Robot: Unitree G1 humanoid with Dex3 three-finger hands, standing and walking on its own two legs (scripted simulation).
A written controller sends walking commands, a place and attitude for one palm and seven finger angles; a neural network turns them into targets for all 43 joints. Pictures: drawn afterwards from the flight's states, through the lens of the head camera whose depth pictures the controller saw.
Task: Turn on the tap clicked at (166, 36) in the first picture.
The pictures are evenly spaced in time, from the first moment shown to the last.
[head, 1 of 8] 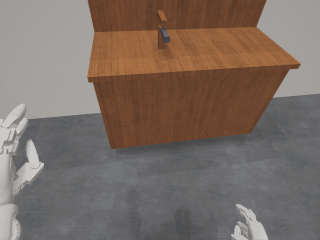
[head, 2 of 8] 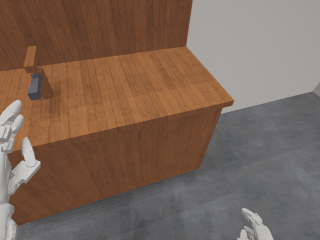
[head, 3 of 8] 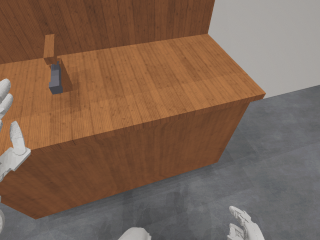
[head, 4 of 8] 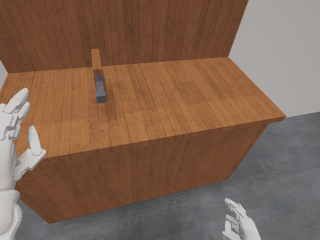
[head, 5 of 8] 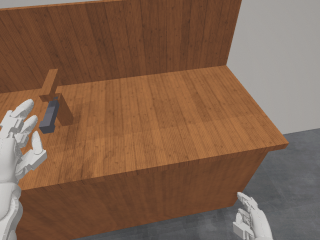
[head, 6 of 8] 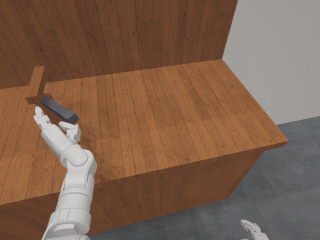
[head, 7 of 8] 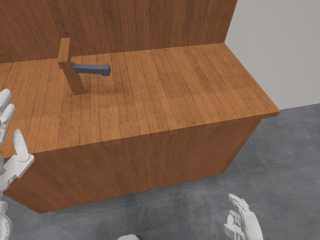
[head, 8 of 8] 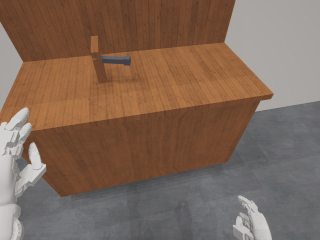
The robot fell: no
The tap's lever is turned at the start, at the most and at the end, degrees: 0 74 74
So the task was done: yes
